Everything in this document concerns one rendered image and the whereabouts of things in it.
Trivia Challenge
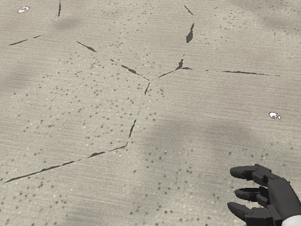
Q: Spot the right robot hand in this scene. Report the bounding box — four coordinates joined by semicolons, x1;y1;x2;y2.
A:
227;164;301;226

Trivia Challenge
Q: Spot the right robot forearm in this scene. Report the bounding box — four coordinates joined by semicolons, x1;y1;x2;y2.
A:
281;215;301;226

